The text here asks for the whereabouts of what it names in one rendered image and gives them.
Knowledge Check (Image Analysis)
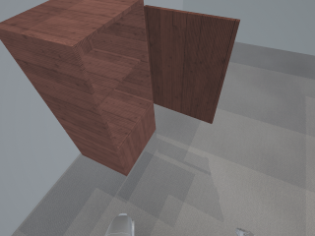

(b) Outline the robot left thigh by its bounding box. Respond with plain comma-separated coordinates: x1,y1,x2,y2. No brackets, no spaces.
104,215,135,236

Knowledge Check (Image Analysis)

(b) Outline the cupboard door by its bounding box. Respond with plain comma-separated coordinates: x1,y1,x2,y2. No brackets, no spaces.
144,5,240,124

